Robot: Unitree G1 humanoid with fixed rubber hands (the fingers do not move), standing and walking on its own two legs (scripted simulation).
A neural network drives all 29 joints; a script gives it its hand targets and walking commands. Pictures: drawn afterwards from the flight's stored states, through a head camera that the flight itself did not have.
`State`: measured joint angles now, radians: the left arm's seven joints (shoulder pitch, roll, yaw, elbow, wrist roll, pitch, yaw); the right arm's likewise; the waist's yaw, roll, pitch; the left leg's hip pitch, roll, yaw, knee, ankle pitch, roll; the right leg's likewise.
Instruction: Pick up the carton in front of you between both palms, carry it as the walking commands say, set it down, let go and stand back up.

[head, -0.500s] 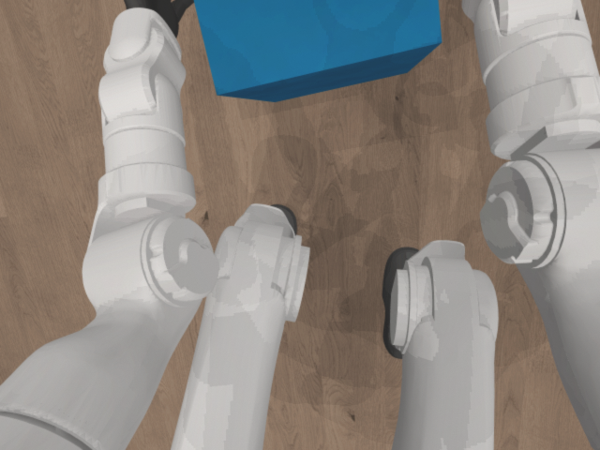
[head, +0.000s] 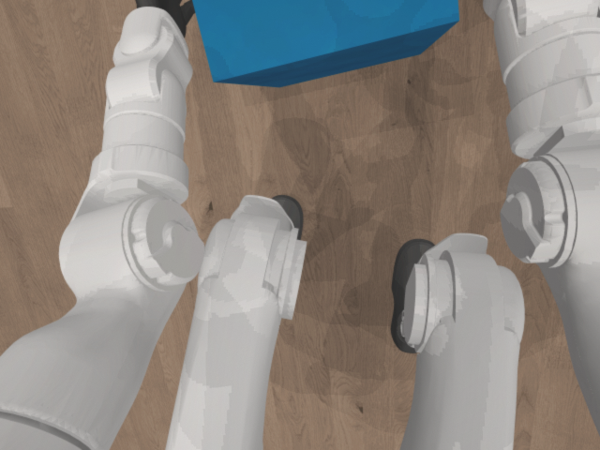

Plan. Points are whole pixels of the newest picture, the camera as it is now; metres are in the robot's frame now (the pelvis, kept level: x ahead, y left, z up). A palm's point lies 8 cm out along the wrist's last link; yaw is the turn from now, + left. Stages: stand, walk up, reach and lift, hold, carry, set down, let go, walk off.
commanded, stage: set down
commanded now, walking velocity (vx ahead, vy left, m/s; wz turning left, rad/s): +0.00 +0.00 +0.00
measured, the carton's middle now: out of the picture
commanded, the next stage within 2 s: let go in 1.22 s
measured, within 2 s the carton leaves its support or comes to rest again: neither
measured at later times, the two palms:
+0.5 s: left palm out of the picture +0.50 +0.27 -0.09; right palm out of the picture +0.61 -0.07 -0.08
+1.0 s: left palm out of the picture +0.50 +0.27 +0.06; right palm out of the picture +0.62 -0.10 +0.06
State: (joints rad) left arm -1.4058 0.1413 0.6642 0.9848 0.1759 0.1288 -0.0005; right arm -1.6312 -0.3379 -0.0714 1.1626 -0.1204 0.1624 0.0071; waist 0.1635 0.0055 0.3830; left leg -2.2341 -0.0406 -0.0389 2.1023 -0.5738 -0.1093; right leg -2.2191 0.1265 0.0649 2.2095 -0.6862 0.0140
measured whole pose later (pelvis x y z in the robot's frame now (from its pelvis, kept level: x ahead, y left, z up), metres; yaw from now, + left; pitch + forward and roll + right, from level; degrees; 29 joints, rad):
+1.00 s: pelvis +0.01 +0.00 +0.15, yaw +1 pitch +49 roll +3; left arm -1.16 0.17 0.41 0.69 -0.11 0.27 0.12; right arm -1.47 -0.46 -0.03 0.99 0.02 0.32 0.02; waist 0.20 -0.04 -0.01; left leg -1.97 -0.02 -0.02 1.53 -0.42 -0.04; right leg -1.93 0.06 0.05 1.62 -0.54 0.00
